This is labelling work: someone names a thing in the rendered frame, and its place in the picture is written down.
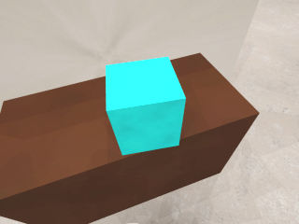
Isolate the pedestal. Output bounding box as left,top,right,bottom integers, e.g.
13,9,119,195
0,52,260,224

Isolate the carton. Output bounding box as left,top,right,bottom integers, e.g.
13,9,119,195
106,56,186,156

